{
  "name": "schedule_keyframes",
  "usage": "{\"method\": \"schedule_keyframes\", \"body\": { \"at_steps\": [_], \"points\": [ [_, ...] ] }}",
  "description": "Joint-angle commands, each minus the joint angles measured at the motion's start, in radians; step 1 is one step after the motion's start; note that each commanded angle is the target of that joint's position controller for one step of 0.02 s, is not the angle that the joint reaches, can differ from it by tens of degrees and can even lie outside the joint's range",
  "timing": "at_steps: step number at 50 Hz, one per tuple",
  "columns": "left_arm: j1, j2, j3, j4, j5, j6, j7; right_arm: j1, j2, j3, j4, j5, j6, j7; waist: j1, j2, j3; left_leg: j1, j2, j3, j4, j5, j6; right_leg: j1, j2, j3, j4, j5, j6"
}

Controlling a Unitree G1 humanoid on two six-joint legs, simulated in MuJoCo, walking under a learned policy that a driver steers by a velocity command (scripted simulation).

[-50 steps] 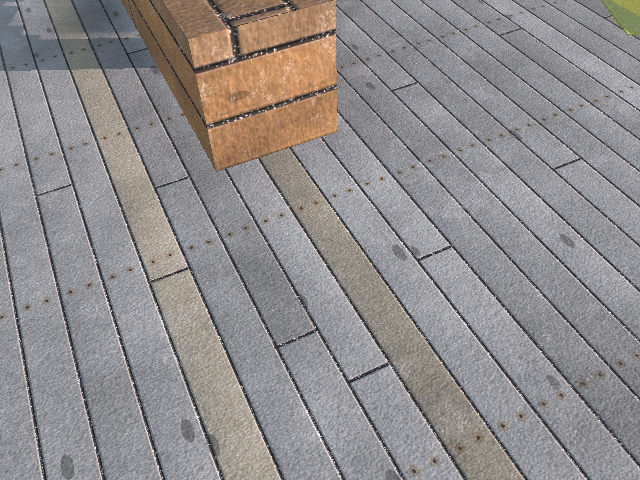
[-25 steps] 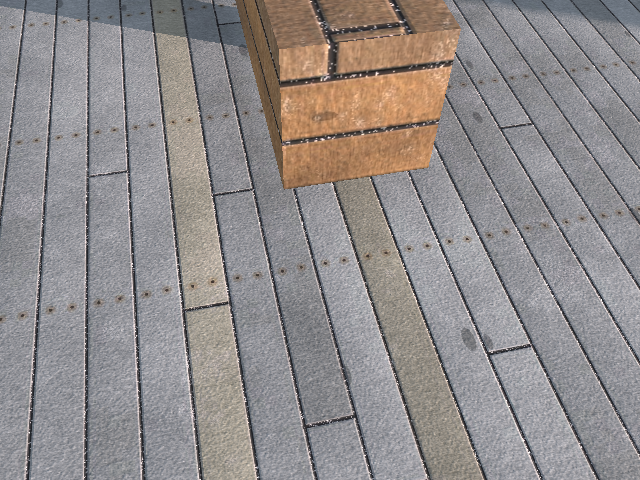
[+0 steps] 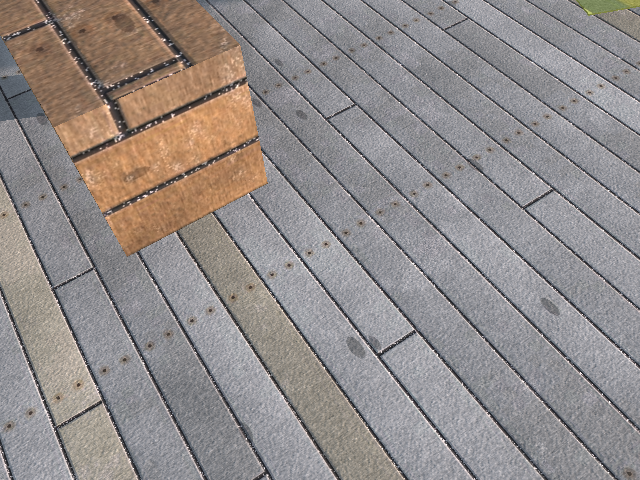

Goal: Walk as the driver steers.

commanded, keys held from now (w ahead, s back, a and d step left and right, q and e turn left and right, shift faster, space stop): q+shift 0.50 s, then e+shift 0.50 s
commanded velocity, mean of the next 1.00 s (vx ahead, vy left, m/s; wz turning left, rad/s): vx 0.00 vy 0.00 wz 0.15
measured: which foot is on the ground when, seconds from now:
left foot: up 0.00-0.30, down 0.32-0.96, up 0.98-1.00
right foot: down 0.00-0.32, up 0.34-0.94, down 0.96-1.00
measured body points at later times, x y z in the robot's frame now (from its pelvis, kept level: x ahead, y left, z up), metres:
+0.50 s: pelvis +0.03 +0.07 +0.00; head +0.07 +0.12 +0.45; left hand +0.13 +0.40 -0.10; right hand +0.24 -0.18 -0.08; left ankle +0.00 +0.14 -0.74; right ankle +0.05 -0.09 -0.65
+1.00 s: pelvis +0.09 +0.03 -0.02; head +0.14 +0.02 +0.43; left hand +0.18 +0.35 -0.10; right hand +0.30 -0.21 -0.13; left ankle +0.00 +0.14 -0.73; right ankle +0.10 -0.06 -0.75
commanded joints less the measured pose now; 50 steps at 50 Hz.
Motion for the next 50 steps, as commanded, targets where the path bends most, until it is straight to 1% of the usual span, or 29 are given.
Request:
{"method": "schedule_keyframes", "body": {
  "at_steps": [1, 2, 3, 5, 6, 9, 12, 14, 15, 16, 17, 18, 19, 20, 21, 22, 23, 26, 29, 32, 34, 36, 37, 42, 45, 47, 48, 49, 50],
  "points": [
    [-0.004, 0.051, 0.0, -0.035, 0.025, -0.015, 0.004, 0.049, -0.02, 0.005, -0.022, 0.005, -0.001, 0.004, 0.004, -0.149, -0.231, 0.147, 0.055, 0.023, -0.118, 0.073, -0.008, 0.151, -0.239, 0.074, -0.051, 0.567, -0.144],
    [-0.009, 0.052, -0.003, -0.025, 0.035, -0.018, -0.001, 0.044, -0.025, 0.005, -0.023, 0.009, 0.0, 0.007, 0.013, -0.166, -0.206, 0.19, 0.058, 0.033, -0.154, 0.091, -0.002, 0.116, -0.242, 0.065, -0.071, 0.51, -0.147],
    [-0.015, 0.079, 0.004, -0.017, 0.039, -0.02, -0.006, 0.028, -0.05, -0.002, -0.034, 0.014, 0.001, 0.008, 0.024, -0.181, -0.169, 0.197, 0.054, 0.044, -0.166, 0.082, 0.004, 0.096, -0.254, 0.071, -0.086, 0.448, -0.156],
    [-0.02, 0.136, 0.023, -0.007, 0.037, -0.013, -0.007, 0.001, -0.105, -0.019, -0.062, 0.022, 0.002, 0.009, 0.044, -0.184, -0.099, 0.136, 0.045, 0.055, -0.156, 0.001, 0.019, 0.111, -0.294, 0.104, -0.097, 0.364, -0.182],
    [-0.02, 0.144, 0.027, -0.003, 0.032, -0.008, -0.004, -0.001, -0.113, -0.022, -0.072, 0.025, 0.002, 0.011, 0.049, -0.174, -0.079, 0.104, 0.049, 0.052, -0.153, -0.035, 0.025, 0.134, -0.316, 0.121, -0.095, 0.357, -0.191],
    [-0.038, 0.131, 0.032, 0.007, 0.015, 0.001, 0.004, 0.028, -0.092, -0.023, -0.085, 0.027, 0.002, 0.021, 0.044, -0.146, -0.075, 0.06, 0.06, 0.061, -0.16, -0.094, 0.035, 0.219, -0.362, 0.135, -0.065, 0.444, -0.203],
    [-0.067, 0.126, 0.04, 0.007, 0.003, 0.006, 0.009, 0.069, -0.074, -0.025, -0.091, 0.032, 0.003, 0.036, 0.028, -0.142, -0.102, 0.1, 0.049, 0.099, -0.235, -0.091, 0.049, 0.265, -0.368, 0.092, -0.022, 0.538, -0.186],
    [-0.093, 0.126, 0.046, 0.007, -0.01, 0.008, 0.013, 0.115, -0.069, -0.03, -0.089, 0.034, 0.002, 0.046, -0.002, -0.144, -0.123, 0.181, 0.022, 0.137, -0.378, 0.009, 0.074, 0.262, -0.348, 0.034, 0.035, 0.548, -0.148],
    [-0.096, 0.12, 0.048, 0.011, -0.021, 0.005, 0.015, 0.153, -0.074, -0.036, -0.082, 0.03, 0.0, 0.046, -0.028, -0.135, -0.133, 0.263, 0.004, 0.139, -0.499, 0.135, 0.1, 0.23, -0.319, -0.013, 0.095, 0.505, -0.104],
    [-0.065, 0.101, 0.048, 0.019, -0.017, -0.005, 0.012, 0.187, -0.129, -0.056, -0.085, 0.022, -0.003, 0.036, -0.036, -0.035, -0.147, 0.392, 0.049, 0.001, -0.593, 0.378, 0.155, 0.121, -0.241, -0.088, 0.244, 0.334, -0.022],
    [-0.109, 0.046, 0.031, -0.043, 0.039, -0.017, 0.006, 0.211, -0.28, -0.094, -0.108, 0.012, -0.009, 0.022, -0.01, 0.267, -0.16, 0.594, 0.311, -0.405, -0.582, 0.881, 0.322, -0.215, -0.067, -0.187, 0.535, -0.219, 0.097],
    [-0.195, 0.049, 0.028, -0.063, 0.039, -0.032, 0.004, 0.259, -0.247, -0.082, -0.116, -0.019, -0.02, 0.028, -0.084, 0.243, -0.227, 0.661, 0.392, -0.523, -0.599, 0.984, 0.486, -0.366, 0.02, -0.054, 0.72, -0.518, 0.113],
    [-0.184, 0.07, 0.034, -0.053, 0.02, -0.038, -0.002, 0.235, -0.216, -0.075, -0.119, -0.021, -0.03, 0.029, -0.067, 0.128, -0.215, 0.673, 0.349, -0.446, -0.591, 0.926, 0.461, -0.397, -0.016, -0.002, 0.792, -0.474, 0.107],
    [-0.18, 0.074, 0.038, -0.037, 0.01, -0.041, -0.002, 0.184, -0.192, -0.073, -0.123, -0.001, -0.032, 0.021, -0.042, 0.066, -0.19, 0.669, 0.279, -0.369, -0.576, 0.863, 0.399, -0.416, -0.033, 0.005, 0.785, -0.39, 0.104],
    [-0.181, 0.071, 0.04, -0.027, 0.01, -0.042, 0.002, 0.148, -0.178, -0.07, -0.131, 0.023, -0.023, 0.011, -0.031, 0.033, -0.173, 0.661, 0.243, -0.332, -0.574, 0.823, 0.356, -0.43, -0.045, 0.006, 0.741, -0.328, 0.11],
    [-0.186, 0.08, 0.045, -0.027, 0.011, -0.041, 0.003, 0.129, -0.165, -0.063, -0.139, 0.038, -0.012, 0.0, -0.021, 0.037, -0.171, 0.637, 0.215, -0.313, -0.583, 0.801, 0.333, -0.398, -0.052, 0.009, 0.704, -0.284, 0.117],
    [-0.183, 0.069, 0.043, -0.027, 0.005, -0.042, -0.001, 0.124, -0.168, -0.063, -0.145, 0.038, 0.0, -0.006, -0.011, 0.055, -0.168, 0.615, 0.193, -0.315, -0.589, 0.795, 0.325, -0.371, -0.035, 0.0, 0.686, -0.249, 0.126],
    [-0.139, 0.069, 0.043, 0.009, -0.005, -0.039, -0.007, 0.115, -0.17, -0.063, -0.157, 0.022, 0.014, -0.019, -0.006, 0.064, -0.183, 0.625, 0.184, -0.292, -0.592, 0.766, 0.316, -0.353, -0.02, -0.022, 0.603, -0.174, 0.145],
    [-0.118, 0.062, 0.037, 0.038, -0.008, -0.025, -0.007, 0.12, -0.113, -0.032, -0.145, 0.004, 0.018, -0.028, -0.022, 0.089, -0.188, 0.566, 0.179, -0.229, -0.586, 0.748, 0.302, -0.271, -0.064, -0.055, 0.543, -0.125, 0.162],
    [-0.109, 0.031, 0.021, 0.053, -0.006, -0.023, -0.018, 0.087, -0.04, 0.008, -0.122, -0.026, 0.01, -0.019, -0.02, 0.108, -0.158, 0.463, 0.156, -0.166, -0.608, 0.669, 0.286, -0.125, -0.119, -0.07, 0.409, -0.078, 0.155],
    [-0.122, 0.058, 0.024, 0.049, -0.014, -0.024, -0.022, 0.077, -0.072, 0.004, -0.112, -0.039, 0.005, -0.009, -0.04, 0.123, -0.106, 0.415, 0.17, -0.163, -0.633, 0.608, 0.298, -0.076, -0.12, -0.089, 0.353, -0.085, 0.141],
    [-0.14, 0.112, 0.037, 0.029, -0.027, -0.024, -0.023, 0.075, -0.135, -0.015, -0.106, -0.036, 0.01, -0.007, -0.058, 0.122, -0.051, 0.437, 0.206, -0.192, -0.634, 0.575, 0.327, -0.136, -0.108, -0.101, 0.361, -0.161, 0.128],
    [-0.141, 0.121, 0.038, 0.021, -0.032, -0.025, -0.024, 0.078, -0.147, -0.021, -0.102, -0.031, 0.014, -0.009, -0.063, 0.109, -0.035, 0.463, 0.229, -0.208, -0.629, 0.582, 0.341, -0.172, -0.107, -0.093, 0.368, -0.198, 0.123],
    [-0.085, 0.093, 0.032, 0.012, -0.036, -0.025, -0.042, 0.04, -0.129, -0.031, -0.103, -0.012, 0.029, -0.018, -0.042, 0.071, -0.062, 0.587, 0.287, -0.191, -0.578, 0.766, 0.358, -0.222, -0.12, -0.109, 0.363, -0.266, 0.118],
    [-0.045, 0.087, 0.033, 0.011, -0.043, -0.021, -0.056, 0.016, -0.124, -0.04, -0.11, -0.001, 0.034, -0.018, -0.026, 0.085, -0.097, 0.596, 0.272, -0.117, -0.528, 0.834, 0.323, -0.15, -0.098, -0.157, 0.257, -0.225, 0.101],
    [0.024, 0.091, 0.042, 0.023, -0.037, -0.022, -0.059, -0.008, -0.122, -0.043, -0.115, 0.017, 0.029, -0.02, 0.019, 0.081, -0.132, 0.565, 0.236, -0.043, -0.431, 0.838, 0.273, -0.027, -0.06, -0.191, 0.085, -0.09, 0.064],
    [0.085, 0.122, 0.057, 0.03, -0.028, -0.027, -0.051, 0.007, -0.111, -0.042, -0.107, 0.025, 0.016, -0.02, 0.055, 0.039, -0.161, 0.486, 0.177, 0.02, -0.299, 0.778, 0.211, 0.109, -0.054, -0.137, -0.036, 0.08, 0.019],
    [0.134, 0.241, 0.09, 0.012, -0.022, -0.031, -0.035, 0.008, -0.082, -0.037, -0.133, -0.01, 0.0, -0.015, 0.054, -0.171, -0.201, 0.21, 0.063, 0.093, -0.032, 0.348, 0.107, 0.336, -0.243, 0.193, -0.077, 0.492, -0.088],
    [0.158, 0.313, 0.096, 0.002, 0.004, -0.04, -0.042, -0.057, -0.044, -0.022, -0.186, -0.055, -0.016, -0.009, 0.053, -0.345, -0.252, -0.068, -0.117, 0.039, 0.158, -0.328, 0.056, 0.446, -0.451, 0.523, -0.065, 0.801, -0.301]
  ]
}}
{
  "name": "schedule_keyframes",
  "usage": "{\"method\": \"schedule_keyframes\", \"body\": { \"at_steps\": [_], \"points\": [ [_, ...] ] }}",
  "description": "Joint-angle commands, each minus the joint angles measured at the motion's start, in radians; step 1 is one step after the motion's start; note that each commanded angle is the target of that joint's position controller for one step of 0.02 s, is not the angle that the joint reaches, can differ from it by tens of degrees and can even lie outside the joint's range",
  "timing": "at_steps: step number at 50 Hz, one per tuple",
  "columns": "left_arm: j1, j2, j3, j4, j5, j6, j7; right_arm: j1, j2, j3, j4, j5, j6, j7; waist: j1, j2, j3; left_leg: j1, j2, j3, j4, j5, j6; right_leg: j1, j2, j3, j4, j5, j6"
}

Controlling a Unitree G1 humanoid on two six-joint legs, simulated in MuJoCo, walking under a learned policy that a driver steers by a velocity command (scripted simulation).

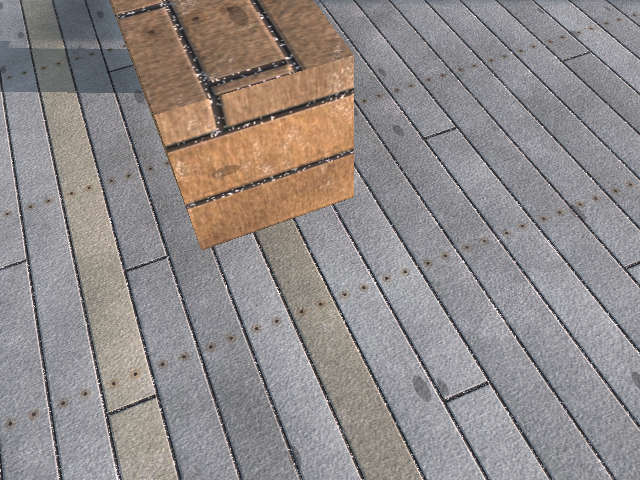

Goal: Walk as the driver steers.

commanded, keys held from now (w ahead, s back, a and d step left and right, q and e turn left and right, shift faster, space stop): e+shift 0.04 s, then w+e+shift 0.08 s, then w+q+shift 0.60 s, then w+e+shift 0.10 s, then shift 0.18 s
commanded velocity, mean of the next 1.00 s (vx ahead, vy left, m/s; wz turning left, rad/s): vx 0.56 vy -0.01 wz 0.17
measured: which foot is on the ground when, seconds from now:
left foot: up 0.00-0.56, down 0.58-1.00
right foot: down 0.00-0.60, up 0.62-0.98, down 1.00-1.00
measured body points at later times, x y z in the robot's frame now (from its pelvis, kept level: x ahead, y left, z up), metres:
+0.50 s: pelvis +0.21 -0.01 +0.00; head +0.22 -0.01 +0.45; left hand +0.22 +0.28 -0.12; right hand +0.38 -0.28 -0.10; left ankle +0.36 +0.10 -0.69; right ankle +0.00 -0.10 -0.73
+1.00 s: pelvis +0.61 +0.07 -0.01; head +0.64 +0.10 +0.44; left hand +0.79 +0.34 -0.08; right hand +0.70 -0.20 -0.11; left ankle +0.40 +0.09 -0.71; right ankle +0.84 +0.04 -0.71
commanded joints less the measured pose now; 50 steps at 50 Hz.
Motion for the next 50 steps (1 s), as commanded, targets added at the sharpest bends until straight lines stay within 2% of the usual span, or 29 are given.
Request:
{"method": "schedule_keyframes", "body": {
  "at_steps": [1, 2, 4, 6, 8, 13, 14, 17, 20, 24, 27, 28, 29, 30, 31, 32, 33, 34, 36, 38, 39, 40, 41, 43, 44, 46, 48, 49, 50],
  "points": [
    [0.135, 0.215, 0.057, -0.072, 0.033, -0.028, 0.005, -0.071, -0.095, -0.023, -0.126, -0.029, -0.05, 0.012, 0.06, -0.191, -0.289, -0.39, -0.06, -0.131, 0.511, -0.228, -0.044, 0.437, -0.405, 0.604, -0.202, 0.82, -0.336],
    [0.078, 0.186, 0.05, -0.074, 0.02, -0.03, 0.01, -0.069, -0.111, -0.028, -0.114, -0.006, -0.052, 0.018, 0.028, -0.128, -0.216, -0.4, -0.035, -0.134, 0.515, -0.138, -0.042, 0.378, -0.332, 0.5, -0.2, 0.74, -0.279],
    [0.07, 0.157, 0.041, -0.065, -0.035, -0.02, 0.023, -0.055, -0.121, -0.036, -0.102, 0.0, -0.063, 0.029, 0.014, -0.076, -0.185, -0.419, 0.016, -0.127, 0.329, 0.038, -0.034, 0.343, -0.229, 0.47, -0.295, 0.041, -0.203],
    [0.089, 0.162, 0.033, -0.074, -0.021, -0.022, 0.033, -0.093, -0.109, -0.035, -0.112, 0.012, -0.083, 0.047, 0.026, -0.154, -0.109, -0.407, -0.01, -0.107, 0.226, 0.137, -0.043, 0.272, -0.192, 0.522, -0.385, -0.269, -0.206],
    [0.09, 0.13, 0.015, -0.068, 0.009, -0.04, 0.039, -0.056, -0.114, -0.035, -0.077, 0.016, -0.104, 0.051, 0.026, -0.176, -0.099, -0.411, 0.01, -0.066, 0.13, 0.244, -0.053, 0.289, -0.2, 0.458, -0.402, -0.192, -0.191],
    [0.181, 0.147, 0.003, -0.021, 0.017, -0.08, 0.03, -0.122, -0.089, -0.012, -0.091, 0.024, -0.132, 0.047, 0.099, -0.199, -0.028, -0.458, 0.059, -0.03, -0.015, 0.396, -0.053, 0.3, -0.232, 0.39, -0.44, -0.148, -0.171],
    [0.24, 0.163, 0.008, 0.013, 0.06, -0.067, 0.002, -0.099, -0.085, -0.004, -0.059, -0.072, -0.076, 0.076, 0.097, -0.189, -0.021, -0.449, 0.043, 0.026, 0.009, 0.362, -0.051, 0.286, -0.191, 0.357, -0.482, -0.18, -0.142],
    [0.259, 0.135, 0.002, 0.023, 0.065, -0.074, -0.005, -0.118, -0.1, -0.01, -0.072, -0.033, -0.051, 0.106, 0.109, -0.184, 0.057, -0.533, 0.026, -0.037, 0.054, 0.362, -0.024, 0.302, -0.229, 0.305, -0.517, -0.169, -0.134],
    [0.253, 0.141, 0.005, 0.045, 0.066, -0.091, 0.013, -0.126, -0.102, -0.009, -0.085, -0.031, -0.062, 0.121, 0.085, -0.141, 0.08, -0.629, 0.015, -0.088, 0.083, 0.372, 0.011, 0.39, -0.282, 0.236, -0.521, -0.109, -0.122],
    [0.246, 0.109, -0.008, 0.088, 0.073, -0.112, 0.024, -0.186, -0.082, 0.016, -0.125, -0.038, -0.064, 0.136, 0.077, -0.12, 0.098, -0.59, 0.038, 0.032, 0.031, 0.329, 0.082, 0.43, -0.283, 0.089, -0.525, 0.21, -0.11],
    [0.239, 0.144, -0.007, 0.115, 0.076, -0.111, 0.03, -0.054, -0.079, 0.022, -0.117, -0.03, -0.057, 0.117, -0.009, -0.163, -0.05, -0.24, -0.082, 0.19, -0.012, 0.191, 0.179, 0.418, -0.273, -0.072, -0.251, 1.213, -0.071],
    [0.239, 0.17, -0.001, 0.12, 0.079, -0.099, 0.036, 0.118, -0.111, 0.006, -0.077, -0.028, -0.06, 0.107, -0.091, -0.182, -0.147, -0.055, -0.132, 0.196, -0.004, 0.133, 0.206, 0.388, -0.277, -0.1, -0.01, 1.41, -0.061],
    [0.217, 0.171, -0.006, 0.11, 0.072, -0.093, 0.042, 0.35, -0.161, -0.018, -0.01, -0.034, -0.069, 0.095, -0.201, -0.14, -0.254, 0.254, -0.138, 0.117, -0.084, 0.135, 0.245, 0.217, -0.252, -0.112, 0.299, 1.306, -0.035],
    [0.248, 0.086, -0.035, 0.061, 0.049, -0.105, 0.025, 0.438, -0.293, -0.062, 0.009, -0.043, -0.066, 0.076, -0.185, 0.106, -0.354, 0.562, 0.092, -0.318, -0.209, -0.204, 0.349, -0.143, -0.121, -0.105, 0.717, 0.658, 0.01],
    [0.183, 0.065, -0.045, 0.014, 0.061, -0.128, 0.005, 0.403, -0.314, -0.064, 0.002, -0.018, -0.065, 0.075, -0.142, 0.212, -0.396, 0.648, 0.261, -0.877, -0.436, -0.356, 0.431, -0.412, 0.062, 0.034, 0.935, -0.097, 0.028],
    [0.028, 0.119, -0.037, -0.018, 0.071, -0.137, 0.004, 0.37, -0.282, -0.061, 0.019, -0.007, -0.062, 0.072, -0.17, 0.082, -0.258, 0.625, 0.232, -0.857, -0.474, -0.254, 0.392, -0.564, 0.008, 0.141, 0.968, -0.015, 0.007],
    [0.006, 0.106, -0.05, -0.05, 0.046, -0.145, 0.008, 0.354, -0.283, -0.066, 0.037, 0.01, -0.056, 0.06, -0.123, 0.076, -0.129, 0.472, 0.214, -0.644, -0.434, 0.326, 0.386, -0.523, -0.041, 0.12, 0.917, -0.013, 0.013],
    [0.017, 0.1, -0.053, -0.035, 0.062, -0.139, 0.013, 0.313, -0.238, -0.055, 0.038, 0.011, -0.06, 0.052, -0.071, -0.074, -0.093, 0.349, 0.154, -0.485, -0.414, 0.578, 0.339, -0.44, -0.081, 0.107, 0.822, -0.012, 0.022],
    [0.127, 0.089, -0.06, 0.018, 0.09, -0.094, 0.018, 0.228, -0.166, -0.022, 0.002, -0.01, -0.091, 0.06, 0.014, -0.148, -0.059, 0.177, 0.158, -0.467, -0.45, 0.717, 0.318, -0.35, -0.112, 0.11, 0.717, -0.02, 0.065],
    [0.188, 0.055, -0.065, 0.061, 0.091, -0.05, 0.009, 0.21, -0.145, -0.008, 0.007, -0.002, -0.127, 0.075, 0.049, -0.158, -0.047, 0.093, 0.146, -0.357, -0.473, 0.889, 0.254, -0.303, -0.129, 0.06, 0.614, 0.012, 0.078],
    [0.126, 0.03, -0.076, 0.019, 0.088, -0.054, -0.006, 0.25, -0.144, -0.005, 0.046, 0.009, -0.132, 0.07, 0.042, -0.057, -0.041, 0.04, 0.099, -0.273, -0.5, 0.95, 0.248, -0.264, -0.139, 0.026, 0.512, 0.053, 0.074],
    [0.022, 0.05, -0.058, -0.028, 0.016, -0.099, 0.009, 0.172, -0.078, 0.012, -0.007, 0.055, -0.16, 0.047, -0.006, -0.038, -0.01, 0.047, 0.098, -0.23, -0.5, 1.099, 0.228, -0.321, -0.125, 0.039, 0.451, 0.126, 0.09],
    [-0.021, 0.04, -0.061, -0.03, 0.009, -0.117, 0.005, 0.176, -0.099, 0.016, -0.012, 0.046, -0.171, 0.035, -0.034, -0.057, -0.026, 0.082, 0.09, -0.198, -0.484, 1.181, 0.155, -0.345, -0.114, 0.007, 0.37, 0.201, 0.086],
    [-0.199, -0.038, -0.073, -0.084, 0.041, -0.149, 0.014, 0.265, -0.078, 0.029, 0.05, 0.037, -0.152, -0.003, -0.084, -0.034, -0.079, 0.047, -0.034, -0.094, -0.491, 1.086, 0.074, -0.19, -0.027, -0.073, 0.118, 0.494, 0.063],
    [-0.241, -0.055, -0.076, -0.104, 0.033, -0.163, 0.006, 0.326, -0.114, 0.02, 0.069, 0.04, -0.154, -0.012, -0.108, 0.014, -0.083, 0.031, -0.017, -0.095, -0.496, 1.044, 0.085, -0.123, 0.001, -0.081, 0.008, 0.592, 0.061],
    [-0.225, -0.008, -0.054, -0.096, 0.04, -0.186, -0.013, 0.358, -0.123, 0.015, 0.075, 0.03, -0.154, -0.016, -0.121, 0.03, -0.059, 0.098, -0.016, -0.126, -0.44, 1.076, 0.039, -0.063, 0.086, -0.099, -0.131, 0.656, 0.05],
    [-0.079, 0.036, -0.026, -0.058, 0.046, -0.209, -0.026, 0.328, -0.159, -0.004, 0.056, 0.021, -0.153, -0.033, -0.039, 0.069, -0.115, 0.143, 0.007, -0.172, -0.274, 1.184, -0.015, 0.068, 0.133, -0.083, -0.16, 0.661, 0.039],
    [0.135, 0.066, -0.012, -0.015, 0.05, -0.229, -0.019, 0.267, -0.151, -0.003, 0.049, 0.022, -0.143, -0.042, 0.094, 0.112, -0.175, 0.075, -0.058, -0.138, -0.053, 1.113, -0.056, 0.264, 0.092, -0.045, -0.231, 0.775, 0.055],
    [0.406, 0.07, -0.004, 0.073, 0.061, -0.215, 0.006, 0.128, -0.084, 0.021, 0.011, 0.012, -0.124, -0.034, 0.256, 0.087, -0.288, -0.064, -0.109, -0.121, 0.321, 0.825, -0.109, 0.538, -0.064, 0.063, -0.326, 1.056, -0.017]
  ]
}}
